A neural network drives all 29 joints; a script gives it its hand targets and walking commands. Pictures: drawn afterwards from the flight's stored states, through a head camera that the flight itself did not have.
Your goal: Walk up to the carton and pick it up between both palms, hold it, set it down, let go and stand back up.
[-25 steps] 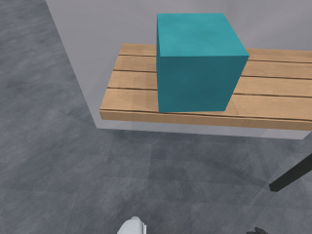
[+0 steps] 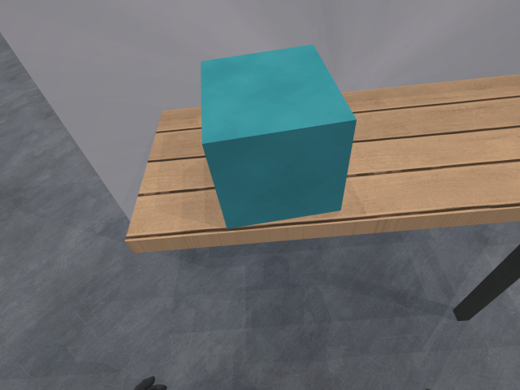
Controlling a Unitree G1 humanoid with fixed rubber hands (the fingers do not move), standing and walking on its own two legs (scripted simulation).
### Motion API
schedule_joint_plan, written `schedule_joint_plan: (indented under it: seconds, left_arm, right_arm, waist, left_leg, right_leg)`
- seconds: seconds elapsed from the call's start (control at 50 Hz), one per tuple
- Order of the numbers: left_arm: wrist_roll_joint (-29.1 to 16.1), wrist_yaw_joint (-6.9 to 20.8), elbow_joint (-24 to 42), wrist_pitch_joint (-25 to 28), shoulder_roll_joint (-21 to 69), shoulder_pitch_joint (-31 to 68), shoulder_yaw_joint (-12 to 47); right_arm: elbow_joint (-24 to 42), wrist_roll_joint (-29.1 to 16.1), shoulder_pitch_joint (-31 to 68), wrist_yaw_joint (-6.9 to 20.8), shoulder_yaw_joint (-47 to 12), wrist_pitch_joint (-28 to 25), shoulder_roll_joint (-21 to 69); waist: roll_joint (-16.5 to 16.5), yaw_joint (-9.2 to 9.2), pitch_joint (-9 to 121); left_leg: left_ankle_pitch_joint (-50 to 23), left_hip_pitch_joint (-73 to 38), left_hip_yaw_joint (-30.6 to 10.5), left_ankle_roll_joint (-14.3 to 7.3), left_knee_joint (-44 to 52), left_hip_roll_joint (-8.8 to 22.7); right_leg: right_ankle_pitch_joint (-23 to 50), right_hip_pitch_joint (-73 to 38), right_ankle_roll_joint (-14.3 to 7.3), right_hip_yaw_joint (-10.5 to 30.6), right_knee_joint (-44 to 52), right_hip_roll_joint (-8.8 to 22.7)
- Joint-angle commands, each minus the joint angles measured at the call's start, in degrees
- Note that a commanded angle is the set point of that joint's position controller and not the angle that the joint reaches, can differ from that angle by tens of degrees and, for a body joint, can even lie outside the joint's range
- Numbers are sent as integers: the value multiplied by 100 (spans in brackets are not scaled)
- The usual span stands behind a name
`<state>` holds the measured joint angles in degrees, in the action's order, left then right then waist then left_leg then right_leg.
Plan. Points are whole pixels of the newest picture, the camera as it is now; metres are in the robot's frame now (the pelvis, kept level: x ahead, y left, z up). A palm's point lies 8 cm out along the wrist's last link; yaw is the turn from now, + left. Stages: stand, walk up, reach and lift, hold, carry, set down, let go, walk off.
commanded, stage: walk up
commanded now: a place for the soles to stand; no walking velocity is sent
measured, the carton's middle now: (270, 135) +0.55 +0.00 +0.09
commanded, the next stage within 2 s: reach and lift in 1.82 s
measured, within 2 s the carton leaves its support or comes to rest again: neither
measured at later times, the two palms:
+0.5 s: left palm out of the picture +0.10 +0.24 -0.11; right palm out of the picture +0.06 -0.24 -0.11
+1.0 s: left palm out of the picture +0.10 +0.27 -0.11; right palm out of the picture +0.05 -0.22 -0.12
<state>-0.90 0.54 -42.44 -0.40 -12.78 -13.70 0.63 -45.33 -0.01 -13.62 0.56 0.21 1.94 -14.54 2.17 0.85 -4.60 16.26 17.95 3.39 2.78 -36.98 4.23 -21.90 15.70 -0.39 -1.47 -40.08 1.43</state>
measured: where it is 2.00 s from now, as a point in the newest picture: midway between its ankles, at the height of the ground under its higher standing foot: outside the picture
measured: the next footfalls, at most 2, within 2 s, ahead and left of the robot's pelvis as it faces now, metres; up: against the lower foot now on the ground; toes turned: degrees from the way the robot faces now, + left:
none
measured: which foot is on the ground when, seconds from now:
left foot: down 0.00-1.00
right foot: down 0.00-1.00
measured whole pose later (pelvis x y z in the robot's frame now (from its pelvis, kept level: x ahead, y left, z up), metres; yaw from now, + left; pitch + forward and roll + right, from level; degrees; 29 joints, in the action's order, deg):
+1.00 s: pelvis +0.04 +0.03 +0.01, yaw -6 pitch -2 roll +0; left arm 0.7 0.1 -46.6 0.0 -12.7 -20.5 -0.5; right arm -49.4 0.3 -18.4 0.6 -0.5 0.7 -13.6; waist -0.5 0.4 -1.1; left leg 19.7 12.9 9.0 0.6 -34.7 4.6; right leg -21.3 12.1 2.1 4.9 -34.9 0.8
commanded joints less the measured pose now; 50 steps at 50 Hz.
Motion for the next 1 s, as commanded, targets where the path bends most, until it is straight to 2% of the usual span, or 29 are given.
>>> schedule_joint_plan:
  seconds: [0.0,0.04,0.1,0.22,0.26,0.44,0.52,0.54,0.56,0.6,0.7,0.78,0.84,0.88,0.98]
  left_arm:
    - [-12,-58,603,166,-1180,-47,-335]
    - [-16,-66,615,173,-1186,-102,-335]
    - [-10,-70,660,157,-1179,-23,-338]
    - [-2,-40,634,157,-1097,90,-316]
    - [17,-37,613,168,-1082,123,-330]
    - [34,-13,360,187,-1050,-56,-345]
    - [48,-20,254,197,-1010,-124,-342]
    - [149,-2,206,208,-931,-479,-375]
    - [168,4,187,193,-944,-465,-410]
    - [172,4,204,158,-968,-398,-448]
    - [157,0,210,226,-899,-543,-418]
    - [159,-26,168,273,-901,-645,-389]
    - [158,-60,159,254,-940,-730,-379]
    - [168,-84,154,231,-909,-783,-368]
    - [149,-117,173,185,-934,-788,-364]
  right_arm:
    - [542,3,118,-51,179,-205,-804]
    - [479,6,131,-43,176,-210,-825]
    - [368,-13,55,-24,154,-195,-796]
    - [243,-12,39,2,168,-226,-861]
    - [225,-12,59,10,155,-241,-854]
    - [102,-17,-49,9,169,-262,-916]
    - [54,-24,-91,-2,159,-284,-955]
    - [33,74,-391,6,226,-294,-947]
    - [28,88,-374,4,251,-279,-919]
    - [55,85,-365,7,264,-256,-887]
    - [151,72,-373,-11,264,-319,-950]
    - [134,43,-497,-26,234,-356,-1006]
    - [123,32,-580,-36,218,-332,-1012]
    - [126,18,-659,-47,210,-311,-1032]
    - [131,27,-602,-65,196,-238,-1050]
  waist:
    - [-866,-100,755]
    - [-788,-134,876]
    - [-749,-101,877]
    - [-429,-64,874]
    - [-308,-60,743]
    - [-179,-49,443]
    - [-191,-41,394]
    - [-102,-59,718]
    - [-167,-47,477]
    - [-241,-35,3]
    - [-167,-60,-263]
    - [-92,-14,53]
    - [-270,-21,225]
    - [-188,-14,301]
    - [-204,-13,268]
  left_leg:
    - [-1458,-596,-326,-407,573,308]
    - [-1510,-709,-274,-414,637,318]
    - [-1306,-752,-219,-394,767,318]
    - [-1068,-982,-214,-433,1008,411]
    - [-1121,-918,-214,-449,1043,448]
    - [-688,-878,-214,-483,1247,484]
    - [-719,-818,-215,-513,1287,527]
    - [390,-954,-65,-559,1279,372]
    - [972,-769,-103,-572,1274,329]
    - [1473,-410,-193,-592,1372,351]
    - [886,-295,-350,-647,1428,478]
    - [-385,-577,-274,-676,1240,504]
    - [-1028,-733,-177,-695,1056,491]
    - [-1309,-809,-99,-720,1002,517]
    - [-1258,-799,44,-736,919,493]
  right_leg:
    - [2960,-227,-244,871,1320,771]
    - [3071,-321,-214,855,1332,745]
    - [2696,-343,-181,858,1503,727]
    - [1731,-82,-242,828,1667,591]
    - [1728,-57,-237,849,1698,571]
    - [1066,210,-197,883,1851,420]
    - [1186,133,-169,889,1798,374]
    - [11,36,-228,822,1819,248]
    - [-655,265,-258,867,1879,204]
    - [-1148,612,-259,929,1884,160]
    - [-211,738,-235,990,1726,128]
    - [1193,362,-196,909,1394,118]
    - [1634,194,-171,856,1240,126]
    - [1840,103,-166,844,1112,132]
    - [1889,140,-177,880,988,102]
